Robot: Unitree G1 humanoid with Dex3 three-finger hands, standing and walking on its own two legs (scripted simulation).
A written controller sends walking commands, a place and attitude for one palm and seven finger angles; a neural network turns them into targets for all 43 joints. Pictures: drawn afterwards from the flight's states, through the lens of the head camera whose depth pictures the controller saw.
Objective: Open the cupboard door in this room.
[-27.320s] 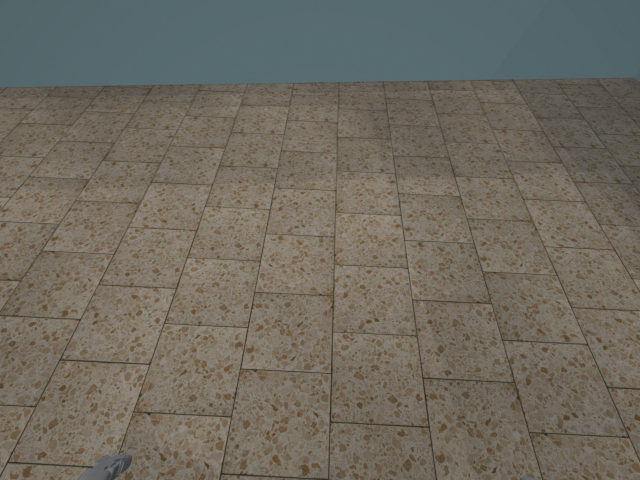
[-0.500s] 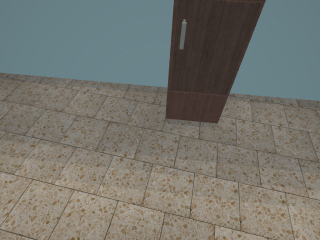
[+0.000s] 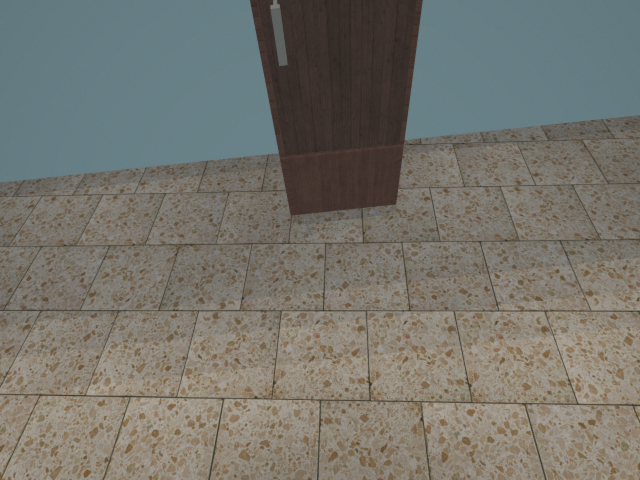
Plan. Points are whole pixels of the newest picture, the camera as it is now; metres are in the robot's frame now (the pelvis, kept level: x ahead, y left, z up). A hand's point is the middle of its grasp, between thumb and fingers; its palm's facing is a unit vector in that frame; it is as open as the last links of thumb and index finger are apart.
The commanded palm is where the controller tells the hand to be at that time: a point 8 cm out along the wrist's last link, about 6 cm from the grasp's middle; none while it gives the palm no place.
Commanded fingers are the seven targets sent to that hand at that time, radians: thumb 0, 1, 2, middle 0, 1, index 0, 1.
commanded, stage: walk to a spot facing it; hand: left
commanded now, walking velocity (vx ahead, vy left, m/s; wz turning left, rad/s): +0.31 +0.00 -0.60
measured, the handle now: (279, 32) +1.12 +0.21 +0.02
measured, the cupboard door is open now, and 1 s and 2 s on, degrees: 0 0 0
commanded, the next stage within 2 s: none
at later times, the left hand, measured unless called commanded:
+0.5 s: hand (181, 475) +0.14 +0.24 -0.17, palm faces -0.13 -0.98 -0.17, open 7.4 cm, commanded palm none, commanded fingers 0.00 0.90 0.90 -0.20 -0.30 -0.20 -0.30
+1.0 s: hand (309, 256) +0.52 +0.09 -0.15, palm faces -0.60 -0.79 -0.16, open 7.4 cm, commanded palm none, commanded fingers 0.00 0.90 0.90 -0.20 -0.30 -0.20 -0.30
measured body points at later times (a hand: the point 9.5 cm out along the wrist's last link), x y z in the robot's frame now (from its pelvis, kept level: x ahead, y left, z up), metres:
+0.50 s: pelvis +0.14 +0.04 +0.01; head +0.19 +0.06 +0.46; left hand +0.15 +0.29 -0.15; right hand +0.25 -0.22 -0.10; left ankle +0.22 +0.13 -0.72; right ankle +0.01 -0.09 -0.71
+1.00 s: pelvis +0.30 +0.03 +0.01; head +0.36 +0.00 +0.45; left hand +0.55 +0.13 -0.14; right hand +0.09 -0.11 -0.12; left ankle +0.22 +0.13 -0.72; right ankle +0.31 -0.09 -0.69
